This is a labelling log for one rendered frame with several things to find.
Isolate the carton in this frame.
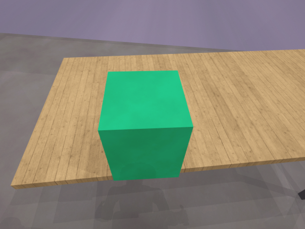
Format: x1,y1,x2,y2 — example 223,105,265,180
98,71,193,181

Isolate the table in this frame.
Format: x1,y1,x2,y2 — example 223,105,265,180
11,49,305,200

